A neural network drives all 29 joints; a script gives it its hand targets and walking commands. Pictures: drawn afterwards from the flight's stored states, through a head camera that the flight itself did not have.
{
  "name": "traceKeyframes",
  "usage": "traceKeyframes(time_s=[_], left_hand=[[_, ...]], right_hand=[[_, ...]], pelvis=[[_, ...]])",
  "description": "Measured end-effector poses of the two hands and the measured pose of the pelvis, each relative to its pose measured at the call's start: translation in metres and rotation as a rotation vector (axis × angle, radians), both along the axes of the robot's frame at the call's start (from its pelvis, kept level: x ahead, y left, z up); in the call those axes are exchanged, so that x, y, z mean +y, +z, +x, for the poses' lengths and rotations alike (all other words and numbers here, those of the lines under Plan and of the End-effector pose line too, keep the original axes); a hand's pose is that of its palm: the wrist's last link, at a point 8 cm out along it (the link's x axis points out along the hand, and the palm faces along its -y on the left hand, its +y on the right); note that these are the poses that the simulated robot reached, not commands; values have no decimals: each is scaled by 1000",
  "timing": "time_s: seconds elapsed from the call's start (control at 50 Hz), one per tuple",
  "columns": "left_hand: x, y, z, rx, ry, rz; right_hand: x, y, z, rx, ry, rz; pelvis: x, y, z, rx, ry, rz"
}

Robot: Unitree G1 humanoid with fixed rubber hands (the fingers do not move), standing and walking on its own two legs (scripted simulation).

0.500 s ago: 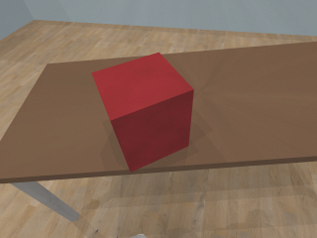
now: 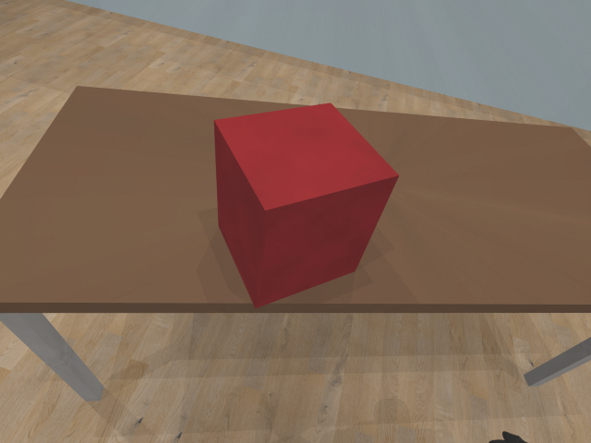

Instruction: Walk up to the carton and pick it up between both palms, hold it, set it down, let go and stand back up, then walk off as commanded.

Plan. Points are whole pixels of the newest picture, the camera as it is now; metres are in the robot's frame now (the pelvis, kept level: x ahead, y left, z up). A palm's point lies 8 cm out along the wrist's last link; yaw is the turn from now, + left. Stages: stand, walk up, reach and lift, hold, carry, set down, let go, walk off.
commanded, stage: walk up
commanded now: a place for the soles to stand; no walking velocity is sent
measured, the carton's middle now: (293, 205) +0.51 +0.01 +0.02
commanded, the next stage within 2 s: none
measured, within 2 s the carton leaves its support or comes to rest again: neither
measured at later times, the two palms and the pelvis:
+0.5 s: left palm out of the picture +0.03 +0.29 -0.09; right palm out of the picture +0.04 -0.31 -0.12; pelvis -0.03 -0.02 -0.02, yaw -6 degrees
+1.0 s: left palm out of the picture +0.14 +0.28 -0.13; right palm out of the picture +0.04 -0.31 -0.05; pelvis +0.02 +0.00 +0.00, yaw -5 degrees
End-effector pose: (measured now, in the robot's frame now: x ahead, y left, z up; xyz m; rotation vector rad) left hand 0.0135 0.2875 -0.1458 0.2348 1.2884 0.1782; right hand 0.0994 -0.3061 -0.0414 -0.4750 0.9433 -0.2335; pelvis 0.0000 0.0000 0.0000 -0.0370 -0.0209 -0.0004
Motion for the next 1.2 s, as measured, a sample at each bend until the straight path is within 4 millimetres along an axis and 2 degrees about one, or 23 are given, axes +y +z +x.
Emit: traceKeyframes(time_s=[0.1,0.3,0.36,0.4,0.5,0.56,0.62,0.76,0.84,0.96,1.06,1.14,1.2], left_hand=[[6,9,-21,34,-9,47],[0,28,-32,-57,-25,156],[1,39,-33,-79,-22,180],[1,45,-25,-92,-40,191],[5,52,12,-161,-79,198],[10,50,28,-182,-95,185],[20,41,38,-177,-96,162],[25,31,70,-160,-102,85],[16,26,95,-178,-119,37],[-4,15,123,-190,-134,-7],[-18,14,137,-210,-140,0],[-30,15,142,-233,-146,32],[-35,23,140,-241,-164,63]], right_hand=[[0,-16,-10,-23,-15,47],[-13,-60,-32,-68,-40,171],[-13,-64,-37,-69,-48,201],[-13,-66,-41,-75,-55,220],[-5,-76,-60,-8,-70,231],[3,-78,-65,30,-74,221],[13,-75,-61,37,-66,200],[20,-37,-55,11,-90,104],[15,-18,-57,23,-109,48],[1,-8,-63,60,-137,-3],[-12,-17,-64,78,-143,5],[-25,-38,-61,75,-142,39],[-29,-53,-53,62,-137,84]], pelvis=[[-2,-4,-9,-12,-24,23],[-24,-20,-29,-78,-59,56],[-26,-17,-30,-89,-82,63],[-27,-15,-30,-87,-101,74],[-21,-15,-30,-45,-101,66],[-13,-16,-25,-18,-99,55],[-1,-18,-17,-1,-93,37],[16,-4,9,5,-94,25],[17,2,17,0,-97,20],[9,1,21,-19,-92,39],[-4,-4,21,-28,-89,63],[-19,-14,22,-39,-87,86],[-28,-17,18,-56,-91,59]])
